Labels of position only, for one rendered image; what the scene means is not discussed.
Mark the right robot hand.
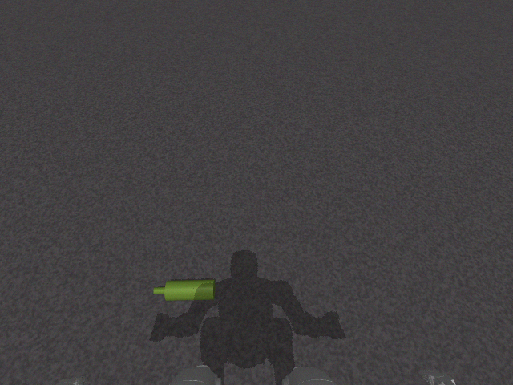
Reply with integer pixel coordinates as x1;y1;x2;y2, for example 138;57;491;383
422;369;455;385

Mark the bottle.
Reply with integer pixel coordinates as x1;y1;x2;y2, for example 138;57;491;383
153;280;215;301

